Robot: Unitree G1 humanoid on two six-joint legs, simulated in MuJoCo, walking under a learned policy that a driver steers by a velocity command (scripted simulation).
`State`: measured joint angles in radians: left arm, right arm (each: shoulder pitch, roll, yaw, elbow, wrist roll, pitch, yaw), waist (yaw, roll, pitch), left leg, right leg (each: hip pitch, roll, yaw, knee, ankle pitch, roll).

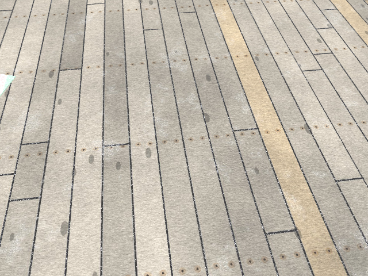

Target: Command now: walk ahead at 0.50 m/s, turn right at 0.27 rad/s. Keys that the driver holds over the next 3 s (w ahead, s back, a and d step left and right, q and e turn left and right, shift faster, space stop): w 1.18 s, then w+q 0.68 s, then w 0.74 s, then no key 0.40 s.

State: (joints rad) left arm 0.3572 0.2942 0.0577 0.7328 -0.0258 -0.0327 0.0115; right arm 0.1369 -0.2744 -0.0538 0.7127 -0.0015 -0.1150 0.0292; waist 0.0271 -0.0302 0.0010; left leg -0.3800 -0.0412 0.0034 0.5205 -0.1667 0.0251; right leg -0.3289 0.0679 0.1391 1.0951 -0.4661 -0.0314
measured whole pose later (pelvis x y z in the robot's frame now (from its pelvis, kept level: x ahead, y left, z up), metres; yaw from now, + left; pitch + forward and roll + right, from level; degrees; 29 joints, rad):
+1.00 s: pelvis +0.54 -0.02 -0.01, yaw -2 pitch +2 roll -1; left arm 0.37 0.30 0.05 0.86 -0.02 -0.05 0.00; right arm 0.08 -0.27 -0.03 0.74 0.01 -0.09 0.04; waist 0.05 -0.01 0.03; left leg -0.47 -0.01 0.04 0.56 -0.14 0.05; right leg -0.18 0.01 0.04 0.94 -0.49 -0.02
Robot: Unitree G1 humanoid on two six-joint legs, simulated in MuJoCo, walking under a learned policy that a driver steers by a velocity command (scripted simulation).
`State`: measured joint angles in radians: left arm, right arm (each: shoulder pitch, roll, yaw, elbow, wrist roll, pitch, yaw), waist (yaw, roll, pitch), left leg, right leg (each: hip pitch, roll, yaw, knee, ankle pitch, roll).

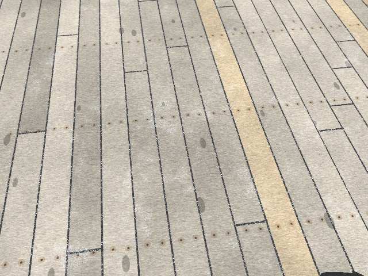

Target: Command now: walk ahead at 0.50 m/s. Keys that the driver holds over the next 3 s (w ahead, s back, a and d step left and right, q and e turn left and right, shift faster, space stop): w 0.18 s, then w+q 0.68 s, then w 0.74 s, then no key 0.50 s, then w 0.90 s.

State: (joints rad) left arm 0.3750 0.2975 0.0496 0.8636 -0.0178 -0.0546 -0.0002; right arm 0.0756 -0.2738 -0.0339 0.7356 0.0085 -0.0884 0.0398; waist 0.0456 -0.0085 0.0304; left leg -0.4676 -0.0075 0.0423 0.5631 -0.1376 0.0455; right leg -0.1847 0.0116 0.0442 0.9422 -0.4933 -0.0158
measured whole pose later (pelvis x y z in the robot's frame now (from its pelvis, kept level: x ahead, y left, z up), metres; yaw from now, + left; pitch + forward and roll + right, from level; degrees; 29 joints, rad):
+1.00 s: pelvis +0.51 +0.05 -0.01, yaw +23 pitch +1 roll -2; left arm 0.29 0.30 0.08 0.92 -0.01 -0.05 0.00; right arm 0.08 -0.28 -0.07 0.67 0.02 -0.02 0.04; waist 0.04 0.01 0.06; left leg -0.50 0.01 0.05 0.64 -0.13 0.09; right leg -0.01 -0.11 -0.22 0.68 -0.46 0.05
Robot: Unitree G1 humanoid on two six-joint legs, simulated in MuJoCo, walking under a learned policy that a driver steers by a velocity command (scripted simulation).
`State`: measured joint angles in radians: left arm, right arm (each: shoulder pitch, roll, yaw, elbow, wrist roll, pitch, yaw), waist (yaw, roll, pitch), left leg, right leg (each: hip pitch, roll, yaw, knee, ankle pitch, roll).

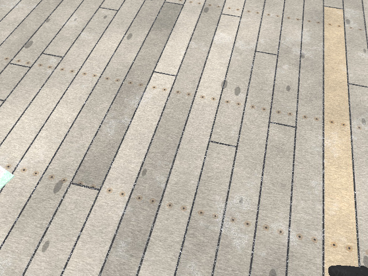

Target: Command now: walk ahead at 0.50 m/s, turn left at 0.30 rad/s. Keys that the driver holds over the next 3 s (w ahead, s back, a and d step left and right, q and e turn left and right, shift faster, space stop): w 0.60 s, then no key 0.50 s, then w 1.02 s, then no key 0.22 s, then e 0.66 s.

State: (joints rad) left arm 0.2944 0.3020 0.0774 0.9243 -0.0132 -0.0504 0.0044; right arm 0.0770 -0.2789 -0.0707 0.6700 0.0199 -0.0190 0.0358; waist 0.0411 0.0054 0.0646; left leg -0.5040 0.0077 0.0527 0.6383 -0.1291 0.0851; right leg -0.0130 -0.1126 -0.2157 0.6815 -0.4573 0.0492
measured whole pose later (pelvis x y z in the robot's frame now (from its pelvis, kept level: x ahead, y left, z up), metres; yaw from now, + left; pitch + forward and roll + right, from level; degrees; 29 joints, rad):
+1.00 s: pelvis +0.50 -0.02 +0.02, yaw +2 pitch +1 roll -2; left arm 0.20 0.26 0.03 0.99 0.01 -0.05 0.00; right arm 0.11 -0.25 -0.05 0.84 -0.02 -0.04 -0.01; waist 0.04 0.02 0.02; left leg -0.40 0.04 -0.02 0.48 -0.04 0.01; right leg -0.11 0.06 -0.05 0.42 -0.32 -0.03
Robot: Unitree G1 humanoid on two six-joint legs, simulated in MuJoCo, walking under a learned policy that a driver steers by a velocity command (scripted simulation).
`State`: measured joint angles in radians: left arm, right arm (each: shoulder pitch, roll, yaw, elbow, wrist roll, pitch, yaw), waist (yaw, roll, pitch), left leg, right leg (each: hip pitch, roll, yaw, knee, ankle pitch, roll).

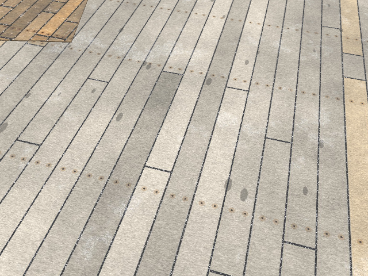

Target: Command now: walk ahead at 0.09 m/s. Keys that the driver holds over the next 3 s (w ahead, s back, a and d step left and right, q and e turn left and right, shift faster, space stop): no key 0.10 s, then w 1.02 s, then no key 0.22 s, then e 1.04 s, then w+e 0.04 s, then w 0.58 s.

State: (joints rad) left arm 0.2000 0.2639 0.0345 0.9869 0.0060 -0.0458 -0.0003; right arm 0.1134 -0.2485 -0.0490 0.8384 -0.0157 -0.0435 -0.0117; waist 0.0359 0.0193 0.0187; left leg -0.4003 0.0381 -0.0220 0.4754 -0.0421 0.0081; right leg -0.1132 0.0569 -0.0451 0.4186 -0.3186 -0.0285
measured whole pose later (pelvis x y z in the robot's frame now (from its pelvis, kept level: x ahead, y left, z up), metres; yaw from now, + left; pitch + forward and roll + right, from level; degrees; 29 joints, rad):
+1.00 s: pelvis +0.27 -0.09 +0.01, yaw -1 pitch +0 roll +1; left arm 0.27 0.24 0.06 0.99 0.01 -0.09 -0.03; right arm 0.22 -0.29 -0.07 0.96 0.02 -0.08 -0.01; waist 0.02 0.04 0.01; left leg -0.48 0.06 -0.01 1.12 -0.29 0.07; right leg -0.28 0.01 -0.05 0.44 -0.16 -0.06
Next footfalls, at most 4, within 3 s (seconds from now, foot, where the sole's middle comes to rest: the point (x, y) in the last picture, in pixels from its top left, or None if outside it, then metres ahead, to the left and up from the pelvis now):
0.84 right None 0.35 -0.17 -0.77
1.38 left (185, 239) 0.63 0.03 -0.77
1.80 right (251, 266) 0.53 -0.20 -0.77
2.28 left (195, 239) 0.63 0.00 -0.77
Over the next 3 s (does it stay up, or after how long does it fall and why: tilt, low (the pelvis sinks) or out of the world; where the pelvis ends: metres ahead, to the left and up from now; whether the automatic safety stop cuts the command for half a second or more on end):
stays up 0.63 -0.22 0.01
